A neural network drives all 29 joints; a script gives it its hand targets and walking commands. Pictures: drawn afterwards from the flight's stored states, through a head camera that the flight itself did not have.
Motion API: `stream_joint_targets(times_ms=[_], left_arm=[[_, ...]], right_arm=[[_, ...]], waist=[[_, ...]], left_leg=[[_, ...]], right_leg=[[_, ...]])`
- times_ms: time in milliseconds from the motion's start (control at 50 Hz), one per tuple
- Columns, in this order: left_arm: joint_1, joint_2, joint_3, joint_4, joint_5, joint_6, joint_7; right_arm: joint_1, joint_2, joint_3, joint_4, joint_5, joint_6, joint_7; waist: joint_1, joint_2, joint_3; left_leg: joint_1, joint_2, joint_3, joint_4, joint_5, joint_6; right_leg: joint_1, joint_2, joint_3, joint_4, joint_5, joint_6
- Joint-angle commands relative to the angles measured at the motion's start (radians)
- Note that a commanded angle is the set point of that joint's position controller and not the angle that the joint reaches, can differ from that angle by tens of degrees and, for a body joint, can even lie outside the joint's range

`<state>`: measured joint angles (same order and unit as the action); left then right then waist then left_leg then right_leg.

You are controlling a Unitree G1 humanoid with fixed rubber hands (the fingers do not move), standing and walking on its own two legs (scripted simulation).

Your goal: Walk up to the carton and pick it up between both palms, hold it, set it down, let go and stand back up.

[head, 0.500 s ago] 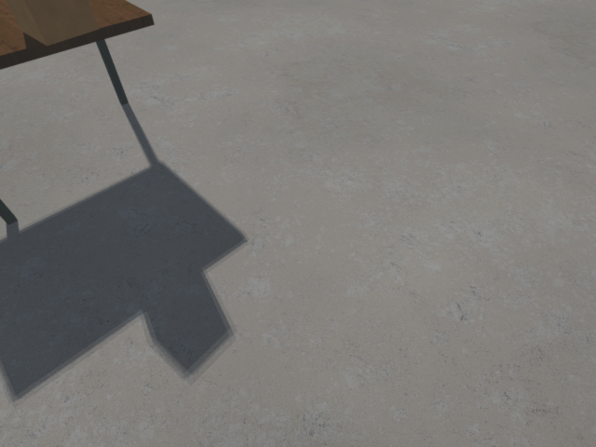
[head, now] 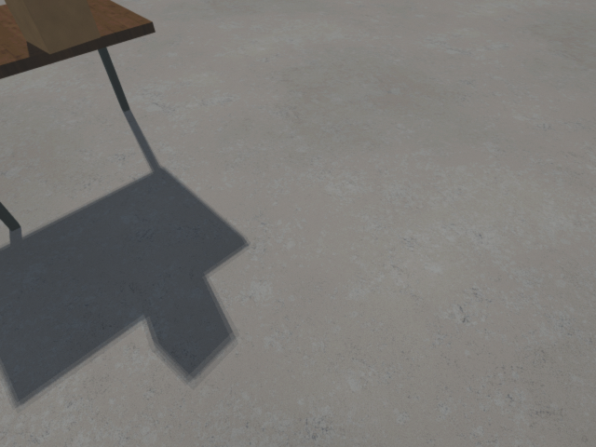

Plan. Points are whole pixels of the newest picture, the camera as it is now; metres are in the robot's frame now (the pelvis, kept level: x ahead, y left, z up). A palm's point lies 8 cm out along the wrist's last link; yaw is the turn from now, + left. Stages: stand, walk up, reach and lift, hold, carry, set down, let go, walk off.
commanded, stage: stand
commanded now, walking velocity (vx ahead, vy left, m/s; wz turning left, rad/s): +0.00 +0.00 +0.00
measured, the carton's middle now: (47, 4) +1.61 +0.93 +0.03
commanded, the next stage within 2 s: walk up in 0.02 s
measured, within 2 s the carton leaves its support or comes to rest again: neither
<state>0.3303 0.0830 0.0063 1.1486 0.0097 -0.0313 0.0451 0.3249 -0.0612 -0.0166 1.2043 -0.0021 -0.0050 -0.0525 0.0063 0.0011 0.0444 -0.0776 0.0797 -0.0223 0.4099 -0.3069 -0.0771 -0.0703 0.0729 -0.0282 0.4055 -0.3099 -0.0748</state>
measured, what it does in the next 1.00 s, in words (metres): walks ahead, turning left: left foot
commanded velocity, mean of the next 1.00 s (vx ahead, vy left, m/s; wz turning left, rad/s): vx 0.00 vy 0.00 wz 0.00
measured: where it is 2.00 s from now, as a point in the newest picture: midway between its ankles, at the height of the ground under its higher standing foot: (205, 309)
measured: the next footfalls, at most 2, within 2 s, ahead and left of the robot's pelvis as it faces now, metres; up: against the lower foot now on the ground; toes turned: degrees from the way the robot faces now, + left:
left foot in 0.62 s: +0.22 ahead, +0.29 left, +0.00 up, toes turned +26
right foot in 1.12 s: +0.53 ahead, +0.09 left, +0.00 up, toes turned +17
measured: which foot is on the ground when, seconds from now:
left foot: down 0.00-0.20, up 0.22-0.60, down 0.62-1.00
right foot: down 0.00-0.66, up 0.68-1.00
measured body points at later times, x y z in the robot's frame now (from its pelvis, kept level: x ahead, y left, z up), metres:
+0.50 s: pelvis +0.04 +0.05 -0.02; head +0.03 +0.06 +0.43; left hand -0.07 +0.27 -0.17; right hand +0.12 -0.20 -0.16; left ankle +0.11 +0.22 -0.69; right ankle -0.06 -0.07 -0.74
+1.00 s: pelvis +0.25 +0.16 -0.02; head +0.24 +0.16 +0.43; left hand +0.27 +0.43 -0.14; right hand +0.31 -0.06 -0.17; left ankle +0.19 +0.28 -0.74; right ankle +0.43 +0.09 -0.69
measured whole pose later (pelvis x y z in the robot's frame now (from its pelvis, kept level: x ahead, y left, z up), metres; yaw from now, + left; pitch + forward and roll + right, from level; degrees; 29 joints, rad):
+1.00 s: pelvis +0.25 +0.16 -0.02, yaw +22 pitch -5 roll +3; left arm 0.23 0.25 0.00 0.80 0.04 -0.03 -0.05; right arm 0.42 -0.17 -0.02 0.97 -0.03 -0.06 0.00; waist -0.05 -0.04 0.07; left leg -0.18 0.00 0.08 0.64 -0.38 0.03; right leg -0.62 -0.13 -0.01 0.98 -0.29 0.01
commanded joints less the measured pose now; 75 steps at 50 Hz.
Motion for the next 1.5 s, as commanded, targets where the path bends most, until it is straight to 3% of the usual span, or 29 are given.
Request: stream_joint_targets(times_ms=[0,100,180,200,220,260,320,440,560,620,640,660,680,720,740,760,820,860,980,1080,1100,1120,1140,1160,1200,1240,1340,1400,1480], left_arm=[[0.127,0.084,0.02,-0.016,0.004,-0.005,0.009],[0.083,0.109,0.02,-0.021,-0.004,-0.007,0.002],[0.126,0.074,0.013,-0.016,0.002,-0.009,0.012],[0.175,0.26,0.099,-0.098,0.061,-0.028,0.019],[0.246,0.289,0.117,-0.074,0.065,-0.035,0.032],[0.231,0.234,0.1,-0.107,0.054,-0.035,0.043],[0.128,0.181,0.062,-0.144,0.057,-0.06,0.03],[0.108,0.203,0.041,-0.163,0.058,-0.094,0.02],[0.063,0.314,0.053,-0.19,0.095,-0.063,-0.001],[0.116,0.284,0.039,-0.193,0.081,-0.024,-0.027],[0.181,0.24,0.017,-0.232,0.052,-0.018,-0.049],[0.225,0.233,0.012,-0.275,0.012,-0.012,-0.073],[0.133,0.297,0.016,-0.299,0.002,-0.014,-0.079],[-0.025,0.275,0.004,-0.349,-0.002,-0.044,-0.084],[-0.019,0.248,-0.007,-0.354,0.003,-0.051,-0.081],[0.005,0.254,-0.007,-0.353,0.007,-0.05,-0.077],[0.056,0.238,-0.001,-0.329,0.029,-0.035,-0.081],[0.027,0.239,0.005,-0.357,0.025,-0.019,-0.086],[-0.064,0.237,0.02,-0.446,0.031,-0.015,-0.101],[0.094,0.262,0.054,-0.397,0.035,-0.039,-0.08],[0.216,0.281,0.069,-0.371,0.043,-0.048,-0.069],[0.31,0.329,0.086,-0.352,0.052,-0.052,-0.056],[0.311,0.405,0.087,-0.392,0.028,-0.045,-0.044],[0.226,0.433,0.092,-0.4,-0.01,-0.036,-0.022],[0.168,0.378,0.063,-0.397,-0.005,-0.063,-0.017],[0.128,0.319,0.04,-0.382,0.015,-0.08,-0.021],[0.158,0.255,0.016,-0.301,0.023,-0.103,-0.023],[0.169,0.249,0.013,-0.283,0.03,-0.102,-0.029],[0.172,0.283,0.016,-0.274,0.034,-0.079,-0.034]], right_arm=[[0.132,-0.068,-0.01,0.011,-0.009,-0.001,-0.005],[0.103,-0.067,-0.005,0.004,0.002,0.003,-0.005],[0.142,-0.049,-0.007,0.011,0.0,0.02,-0.007],[-0.004,-0.221,-0.039,-0.072,-0.041,0.006,0.016],[-0.096,-0.239,-0.051,-0.107,-0.061,0.007,0.026],[-0.172,-0.18,-0.029,-0.151,-0.077,0.014,0.046],[-0.078,-0.175,-0.036,-0.153,-0.062,0.005,0.071],[-0.123,-0.175,-0.021,-0.24,-0.056,0.004,0.1],[-0.05,-0.206,-0.015,-0.263,-0.047,-0.022,0.117],[0.224,-0.302,-0.078,-0.2,-0.064,-0.042,0.078],[0.335,-0.391,-0.112,-0.209,-0.047,-0.042,0.063],[0.321,-0.464,-0.127,-0.233,-0.001,-0.033,0.056],[0.251,-0.471,-0.123,-0.262,0.03,-0.025,0.039],[0.186,-0.446,-0.11,-0.3,0.015,-0.021,0.015],[0.17,-0.41,-0.095,-0.302,-0.002,-0.029,0.009],[0.118,-0.368,-0.077,-0.293,-0.008,-0.038,0.015],[0.111,-0.318,-0.066,-0.312,-0.016,-0.08,0.037],[0.111,-0.333,-0.066,-0.32,-0.019,-0.086,0.037],[0.027,-0.359,-0.063,-0.328,-0.025,-0.089,0.052],[0.015,-0.34,-0.049,-0.326,-0.042,-0.07,0.075],[0.058,-0.295,-0.032,-0.308,-0.043,-0.062,0.079],[0.12,-0.216,-0.007,-0.315,-0.045,-0.05,0.088],[0.201,-0.198,-0.003,-0.348,-0.042,-0.041,0.089],[0.139,-0.265,-0.019,-0.381,-0.044,-0.033,0.083],[0.044,-0.277,-0.019,-0.387,-0.034,-0.047,0.082],[0.052,-0.296,-0.023,-0.376,-0.036,-0.051,0.08],[-0.023,-0.221,-0.008,-0.403,-0.05,-0.031,0.102],[-0.117,-0.2,0.002,-0.438,-0.047,-0.036,0.11],[-0.174,-0.19,-0.002,-0.448,-0.05,-0.043,0.116]], waist=[[0.008,0.024,0.062],[-0.005,-0.003,0.11],[-0.011,0.002,0.105],[0.07,-0.106,0.022],[0.115,-0.097,0.066],[0.104,-0.027,0.196],[0.024,-0.087,0.196],[0.001,-0.097,0.306],[-0.047,-0.142,0.225],[-0.147,0.111,-0.012],[-0.165,0.309,-0.136],[-0.149,0.373,-0.247],[-0.143,0.203,-0.173],[-0.134,0.097,-0.069],[-0.105,0.148,-0.009],[-0.056,0.124,0.022],[-0.025,0.11,0.067],[-0.027,0.048,0.101],[-0.004,0.139,0.167],[0.059,0.008,0.123],[0.103,-0.11,0.075],[0.127,-0.362,-0.031],[0.082,-0.428,-0.039],[0.076,-0.306,0.036],[0.076,-0.188,0.142],[0.05,-0.173,0.063],[0.003,-0.052,0.112],[0.009,-0.072,0.11],[0.01,-0.102,0.102]], left_leg=[[-0.04,0.034,0.016,-0.027,0.315,0.046],[-0.083,0.028,-0.009,-0.048,0.252,0.044],[-0.112,0.019,0.012,-0.023,0.165,0.039],[-0.468,-0.1,0.075,0.324,-0.167,0.07],[-0.699,-0.037,0.04,0.546,-0.279,0.056],[-0.765,0.043,-0.057,0.691,-0.194,0.047],[-0.716,0.07,-0.081,0.752,-0.083,0.033],[-0.713,0.083,-0.015,0.543,0.08,0.035],[-0.295,0.004,0.143,0.343,0.14,0.108],[0.071,-0.144,0.199,0.217,0.072,0.153],[0.228,0.02,-0.183,0.127,-0.127,0.236],[0.35,0.213,-0.735,-0.098,-0.382,0.369],[0.238,0.28,-0.885,-0.222,-0.589,0.383],[0.106,0.25,-0.655,-0.199,-0.397,0.328],[-0.022,0.252,-0.561,-0.169,-0.314,0.341],[-0.126,0.224,-0.495,-0.161,-0.306,0.342],[-0.246,0.209,-0.368,-0.18,-0.282,0.332],[-0.318,0.243,-0.377,-0.21,-0.417,0.352],[-0.435,0.203,-0.223,-0.254,-0.497,0.306],[-0.519,0.098,-0.096,0.049,-0.454,0.244],[-0.548,0.043,-0.06,0.273,-0.377,0.209],[-0.582,-0.083,0.076,0.672,-0.365,0.158],[-0.683,-0.15,-0.02,0.907,-0.363,0.121],[-0.756,-0.092,-0.077,0.995,-0.302,0.099],[-0.825,-0.021,-0.092,1.031,-0.164,0.078],[-0.733,0.022,-0.081,0.954,-0.129,0.059],[-0.697,-0.005,-0.037,0.78,-0.01,0.074],[-0.661,-0.007,0.03,0.602,0.107,0.076],[-0.46,-0.029,0.11,0.373,0.226,0.107]], right_leg=[[-0.012,-0.161,0.115,-0.047,0.57,0.004],[-0.055,-0.146,0.093,-0.081,0.416,0.009],[-0.025,-0.186,0.128,-0.093,0.523,0.025],[0.318,-0.29,0.283,-0.108,0.03,-0.013],[0.357,-0.448,0.42,-0.189,-0.239,-0.046],[0.145,-0.537,0.453,-0.24,-0.361,-0.073],[0.03,-0.494,0.294,-0.275,-0.333,-0.115],[-0.056,-0.465,0.058,-0.275,-0.142,-0.13],[-0.218,-0.42,-0.162,-0.149,-0.101,-0.122],[-0.19,-0.277,-0.29,0.505,0.258,-0.082],[-0.336,-0.168,-0.244,0.839,0.012,-0.029],[-0.56,-0.065,-0.11,1.022,-0.277,0.022],[-0.608,-0.124,0.017,1.063,-0.251,0.024],[-0.666,-0.167,0.056,1.092,-0.166,0.015],[-0.634,-0.202,0.058,1.04,-0.189,0.021],[-0.57,-0.221,0.088,0.964,-0.207,0.032],[-0.528,-0.221,0.079,0.856,-0.156,0.05],[-0.548,-0.234,0.071,0.765,-0.151,0.073],[-0.43,-0.251,0.051,0.503,0.166,0.098],[-0.048,-0.139,-0.059,0.287,0.095,0.078],[0.071,-0.127,-0.033,0.261,0.018,0.068],[0.125,-0.319,0.271,0.089,-0.329,0.056],[0.092,-0.511,0.79,-0.196,-0.655,-0.008],[0.008,-0.582,0.979,-0.365,-0.864,-0.09],[-0.005,-0.564,0.764,-0.284,-0.556,-0.091],[-0.021,-0.507,0.463,-0.187,-0.262,-0.113],[-0.082,-0.458,0.161,-0.153,0.155,-0.116],[-0.036,-0.419,0.027,-0.149,0.366,-0.116],[-0.089,-0.378,-0.107,-0.117,0.252,-0.112]])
